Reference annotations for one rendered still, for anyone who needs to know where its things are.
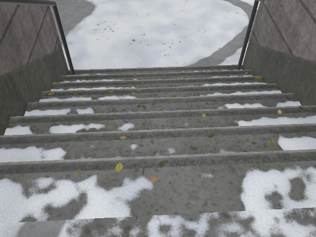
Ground stairs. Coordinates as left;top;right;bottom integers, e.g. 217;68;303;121
0;64;316;163

